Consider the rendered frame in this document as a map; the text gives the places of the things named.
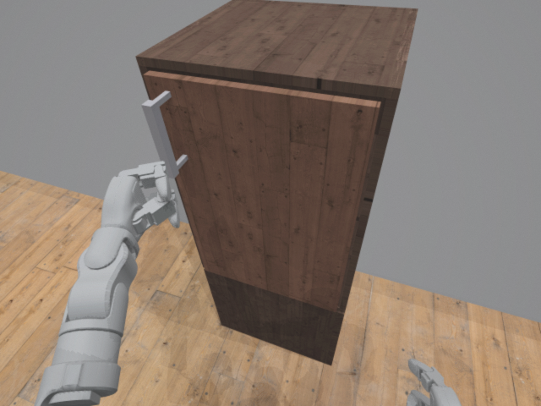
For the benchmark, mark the handle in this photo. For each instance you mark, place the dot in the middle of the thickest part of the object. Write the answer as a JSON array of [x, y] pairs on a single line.
[[159, 134]]

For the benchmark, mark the robot left hand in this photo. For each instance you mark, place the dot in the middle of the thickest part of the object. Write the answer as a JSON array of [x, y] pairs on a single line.
[[125, 205]]

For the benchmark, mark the left robot forearm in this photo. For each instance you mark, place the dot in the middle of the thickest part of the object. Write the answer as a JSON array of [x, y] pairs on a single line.
[[84, 367]]

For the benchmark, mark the cupboard door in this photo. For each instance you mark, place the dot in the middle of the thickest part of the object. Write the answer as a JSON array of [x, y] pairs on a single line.
[[273, 179]]

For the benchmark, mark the robot right hand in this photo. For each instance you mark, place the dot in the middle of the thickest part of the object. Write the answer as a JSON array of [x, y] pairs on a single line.
[[433, 382]]

